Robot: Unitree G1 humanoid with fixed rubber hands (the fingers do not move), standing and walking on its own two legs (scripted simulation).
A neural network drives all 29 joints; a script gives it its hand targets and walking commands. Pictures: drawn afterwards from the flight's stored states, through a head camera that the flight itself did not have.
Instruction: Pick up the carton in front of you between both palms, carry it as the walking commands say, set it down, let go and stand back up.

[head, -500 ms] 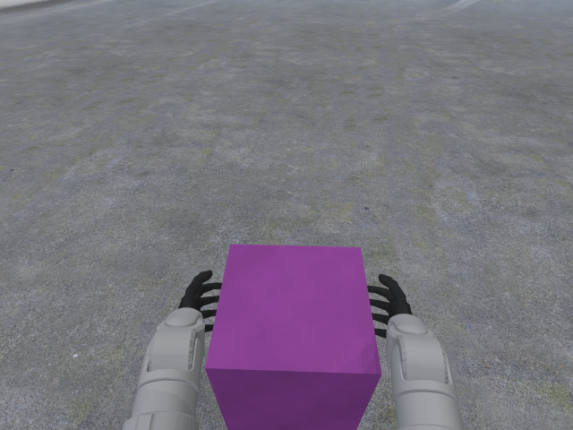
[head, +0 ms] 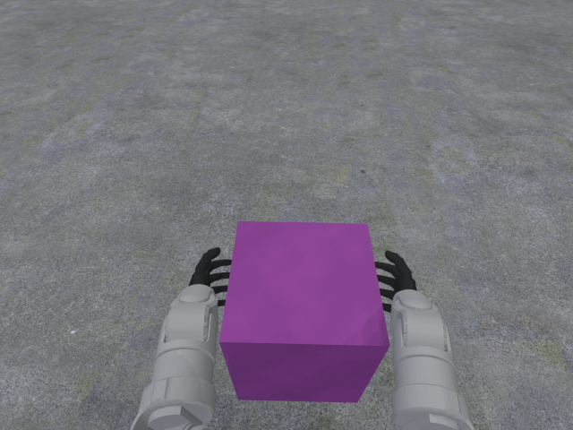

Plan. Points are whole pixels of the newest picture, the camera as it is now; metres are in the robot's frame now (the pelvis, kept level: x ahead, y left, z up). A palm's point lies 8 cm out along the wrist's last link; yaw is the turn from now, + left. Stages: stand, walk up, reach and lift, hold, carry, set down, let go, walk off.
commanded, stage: set down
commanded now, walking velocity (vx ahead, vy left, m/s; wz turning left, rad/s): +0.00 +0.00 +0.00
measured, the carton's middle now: (300, 315) +0.34 -0.02 -0.06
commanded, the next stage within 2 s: none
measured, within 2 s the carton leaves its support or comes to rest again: neither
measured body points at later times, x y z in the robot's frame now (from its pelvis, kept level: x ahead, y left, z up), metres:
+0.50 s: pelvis -0.04 -0.01 -0.10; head +0.20 -0.03 +0.29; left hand +0.40 +0.10 -0.18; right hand +0.38 -0.20 -0.18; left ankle +0.00 +0.13 -0.74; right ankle +0.04 -0.14 -0.74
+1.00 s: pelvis -0.07 -0.01 -0.23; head +0.22 -0.04 +0.11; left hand +0.45 +0.08 -0.33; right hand +0.40 -0.22 -0.33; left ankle +0.00 +0.13 -0.74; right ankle +0.04 -0.14 -0.74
